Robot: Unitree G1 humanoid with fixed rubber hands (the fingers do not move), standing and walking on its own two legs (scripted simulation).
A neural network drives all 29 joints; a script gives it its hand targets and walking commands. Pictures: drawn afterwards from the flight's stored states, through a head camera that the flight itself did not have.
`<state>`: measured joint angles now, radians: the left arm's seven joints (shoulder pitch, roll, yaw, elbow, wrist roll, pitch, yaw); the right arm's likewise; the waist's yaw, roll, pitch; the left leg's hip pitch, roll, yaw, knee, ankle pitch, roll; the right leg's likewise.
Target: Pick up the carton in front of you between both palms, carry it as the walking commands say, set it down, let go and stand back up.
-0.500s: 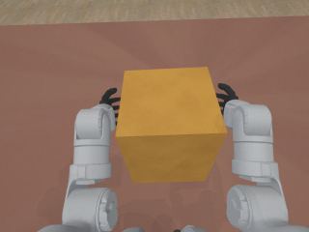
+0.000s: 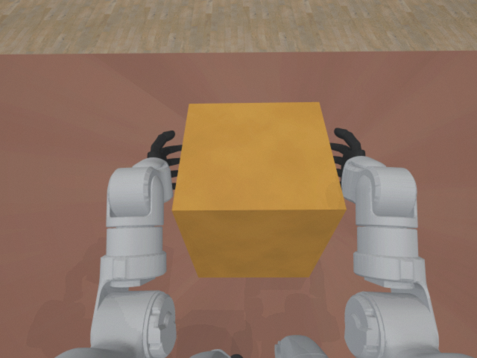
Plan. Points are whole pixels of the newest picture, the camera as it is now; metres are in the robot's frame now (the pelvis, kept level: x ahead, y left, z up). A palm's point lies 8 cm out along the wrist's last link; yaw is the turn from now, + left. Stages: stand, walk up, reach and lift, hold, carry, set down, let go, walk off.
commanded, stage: carry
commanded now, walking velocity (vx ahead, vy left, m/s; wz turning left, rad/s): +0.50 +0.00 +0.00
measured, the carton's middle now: (253, 197) +0.37 -0.01 +0.03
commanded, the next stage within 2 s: none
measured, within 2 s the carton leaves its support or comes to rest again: neither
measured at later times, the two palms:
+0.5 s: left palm (164, 76) +0.66 +0.18 +0.08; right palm (297, 64) +0.69 -0.12 +0.08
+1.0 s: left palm (172, 11) +0.99 +0.20 +0.06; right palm (274, 13) +0.98 -0.10 +0.05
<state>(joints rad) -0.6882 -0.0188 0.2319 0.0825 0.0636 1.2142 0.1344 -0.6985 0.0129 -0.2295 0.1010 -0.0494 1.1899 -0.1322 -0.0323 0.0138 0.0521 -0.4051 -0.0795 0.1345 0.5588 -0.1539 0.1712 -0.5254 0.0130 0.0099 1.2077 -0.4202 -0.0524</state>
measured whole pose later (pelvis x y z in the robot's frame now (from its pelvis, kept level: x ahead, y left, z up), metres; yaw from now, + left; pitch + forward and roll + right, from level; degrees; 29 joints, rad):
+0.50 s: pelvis +0.32 +0.00 -0.03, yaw +2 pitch +3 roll +0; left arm -0.66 -0.02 0.19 0.19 0.06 1.19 0.14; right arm -0.68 0.00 -0.23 0.20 -0.05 1.18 -0.12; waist 0.07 0.01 -0.01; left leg -0.52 -0.04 -0.01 1.34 -0.47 0.05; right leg -0.42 0.08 -0.13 0.60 -0.17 -0.15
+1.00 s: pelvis +0.62 +0.06 -0.05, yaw +1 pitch +5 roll +0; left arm -0.71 0.01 0.23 0.14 0.04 1.23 0.14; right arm -0.69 0.01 -0.20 0.14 -0.05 1.19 -0.13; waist -0.04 -0.01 0.00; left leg -0.48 -0.02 0.11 0.61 -0.16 0.09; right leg -0.58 0.01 -0.02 1.19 -0.46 -0.05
